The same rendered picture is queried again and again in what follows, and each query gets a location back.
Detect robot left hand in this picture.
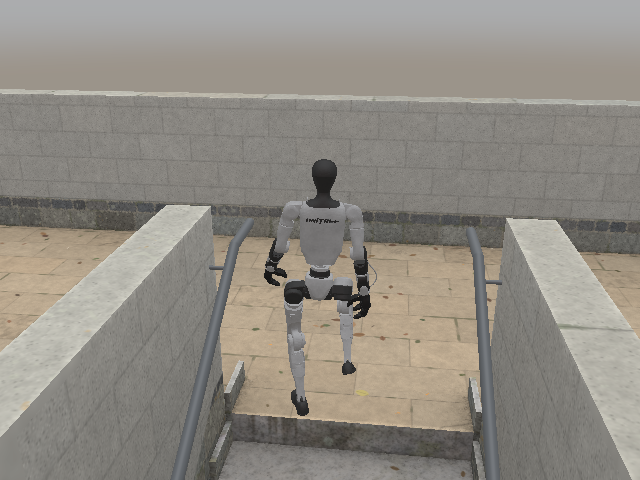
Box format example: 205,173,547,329
264,268,287,286

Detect robot right hand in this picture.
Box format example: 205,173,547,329
347,292,371,319

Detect left robot upper arm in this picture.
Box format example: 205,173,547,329
274,201,302,254

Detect right robot thigh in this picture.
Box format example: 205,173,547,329
332,277,353,314

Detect right robot forearm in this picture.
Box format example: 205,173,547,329
353,246,370,296

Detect right robot upper arm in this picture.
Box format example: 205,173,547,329
344,203,365,261

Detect left robot forearm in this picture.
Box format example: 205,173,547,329
265,238,284,272

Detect humanoid robot torso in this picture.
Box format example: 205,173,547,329
299,197,346,301

